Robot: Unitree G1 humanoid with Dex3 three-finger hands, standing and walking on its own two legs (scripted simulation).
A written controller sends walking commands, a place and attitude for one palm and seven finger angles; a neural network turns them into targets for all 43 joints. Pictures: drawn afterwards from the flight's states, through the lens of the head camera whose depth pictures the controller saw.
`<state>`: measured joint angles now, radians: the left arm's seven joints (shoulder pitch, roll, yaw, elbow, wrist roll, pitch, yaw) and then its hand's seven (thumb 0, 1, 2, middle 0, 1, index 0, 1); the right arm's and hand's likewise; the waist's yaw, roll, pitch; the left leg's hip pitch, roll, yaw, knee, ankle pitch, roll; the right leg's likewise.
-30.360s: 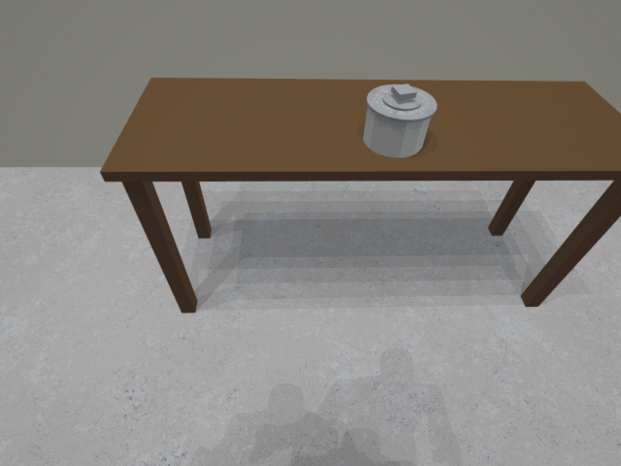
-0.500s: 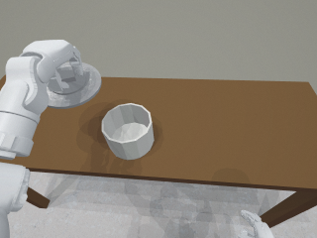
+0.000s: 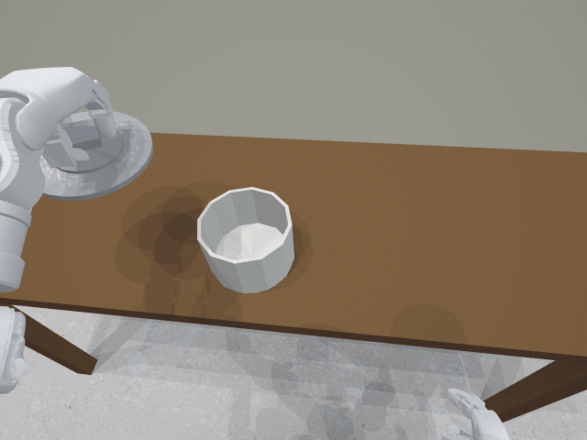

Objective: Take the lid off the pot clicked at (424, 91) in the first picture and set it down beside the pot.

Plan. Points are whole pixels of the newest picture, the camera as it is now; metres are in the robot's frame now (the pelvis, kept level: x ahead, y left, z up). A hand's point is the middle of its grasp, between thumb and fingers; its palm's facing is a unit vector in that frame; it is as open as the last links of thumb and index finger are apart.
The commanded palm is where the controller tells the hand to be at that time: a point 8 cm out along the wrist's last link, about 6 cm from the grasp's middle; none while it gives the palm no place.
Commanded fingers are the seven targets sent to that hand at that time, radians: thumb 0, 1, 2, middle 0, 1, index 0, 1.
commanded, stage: move the lid sideways beside the pot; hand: left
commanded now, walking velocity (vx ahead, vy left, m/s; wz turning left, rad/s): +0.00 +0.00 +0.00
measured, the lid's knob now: (80, 135) +0.45 +0.30 +0.19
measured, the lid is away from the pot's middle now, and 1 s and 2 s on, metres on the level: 0.20 0.24 0.23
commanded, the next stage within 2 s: lower the lid onto the table in 0.48 s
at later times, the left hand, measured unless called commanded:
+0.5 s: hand (43, 137) +0.42 +0.33 +0.20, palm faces -0.26 +0.00 -0.96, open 7.1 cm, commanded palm +0.42 +0.32 +0.28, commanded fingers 0.00 0.60 1.05 -0.83 -0.96 -0.90 -0.99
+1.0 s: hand (49, 156) +0.41 +0.33 +0.18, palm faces -0.28 -0.02 -0.96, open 7.1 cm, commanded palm +0.41 +0.32 +0.25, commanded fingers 0.00 0.60 1.05 -0.83 -0.96 -0.90 -0.99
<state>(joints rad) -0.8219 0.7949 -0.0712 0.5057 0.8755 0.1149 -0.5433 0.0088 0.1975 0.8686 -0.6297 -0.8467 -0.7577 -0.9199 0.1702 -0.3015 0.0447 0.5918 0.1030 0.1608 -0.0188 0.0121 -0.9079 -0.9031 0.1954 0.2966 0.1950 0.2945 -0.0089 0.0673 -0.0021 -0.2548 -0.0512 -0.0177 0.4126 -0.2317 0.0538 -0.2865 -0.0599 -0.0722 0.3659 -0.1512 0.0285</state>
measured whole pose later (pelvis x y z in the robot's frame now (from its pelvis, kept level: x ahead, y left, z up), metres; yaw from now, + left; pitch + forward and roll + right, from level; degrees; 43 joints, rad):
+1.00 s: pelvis +0.01 +0.00 +0.00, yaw +0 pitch +6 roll -1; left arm -0.78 0.85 0.02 0.60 0.88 -0.03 -0.53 0.01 0.20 0.87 -0.63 -0.84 -0.76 -0.92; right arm 0.17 -0.29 0.04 0.60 0.09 0.18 -0.03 0.01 -0.91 -0.90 0.20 0.30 0.20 0.29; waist -0.02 0.05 0.00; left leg -0.28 -0.05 -0.03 0.43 -0.25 0.06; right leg -0.29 -0.06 -0.08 0.35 -0.15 0.03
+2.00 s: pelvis +0.01 +0.01 +0.00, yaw -1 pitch +7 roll -2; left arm -0.74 0.83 0.05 0.79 0.91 -0.18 -0.43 0.00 0.21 0.87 -0.62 -0.84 -0.76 -0.93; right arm 0.24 -0.30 0.01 0.65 0.09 0.19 -0.05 0.01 -0.91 -0.90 0.20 0.30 0.20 0.29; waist -0.05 0.04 0.00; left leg -0.32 -0.04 -0.01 0.47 -0.27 0.06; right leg -0.33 -0.05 -0.06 0.37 -0.16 0.03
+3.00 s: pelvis +0.00 +0.01 -0.01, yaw -2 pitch +9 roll -2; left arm -0.71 0.79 0.03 0.93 0.96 -0.27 -0.34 0.00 0.22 0.87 -0.61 -0.84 -0.77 -0.93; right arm 0.27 -0.28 0.01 0.67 0.08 0.18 -0.08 0.01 -0.91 -0.90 0.20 0.30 0.20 0.29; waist -0.06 0.02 -0.02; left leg -0.41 -0.03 0.00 0.55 -0.30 0.07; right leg -0.42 -0.04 -0.05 0.44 -0.17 0.03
